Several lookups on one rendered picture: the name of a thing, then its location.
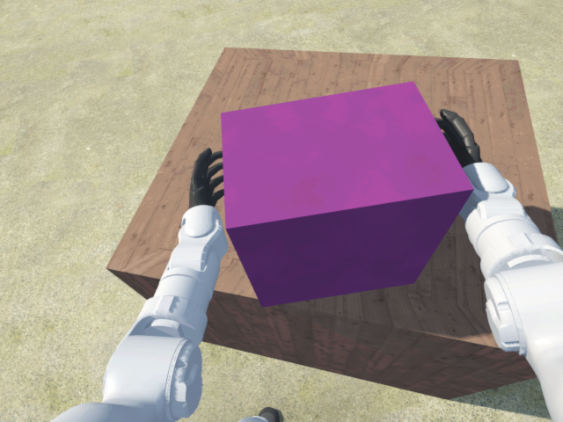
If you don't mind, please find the robot left upper arm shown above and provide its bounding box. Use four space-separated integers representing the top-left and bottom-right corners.
50 335 202 422

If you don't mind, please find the robot right hand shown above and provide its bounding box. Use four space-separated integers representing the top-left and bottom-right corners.
435 109 483 168

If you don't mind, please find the robot right forearm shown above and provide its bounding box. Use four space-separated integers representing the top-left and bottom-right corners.
459 163 563 280

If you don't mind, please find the carton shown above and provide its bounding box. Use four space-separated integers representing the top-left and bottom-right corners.
221 82 474 307

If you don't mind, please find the robot right upper arm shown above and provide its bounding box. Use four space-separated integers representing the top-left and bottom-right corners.
484 262 563 422

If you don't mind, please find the robot left hand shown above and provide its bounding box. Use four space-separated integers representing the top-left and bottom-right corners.
189 148 224 209

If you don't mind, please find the pedestal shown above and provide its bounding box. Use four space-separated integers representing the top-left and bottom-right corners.
106 47 559 400

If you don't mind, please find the robot left forearm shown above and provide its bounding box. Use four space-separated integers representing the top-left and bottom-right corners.
102 205 228 398

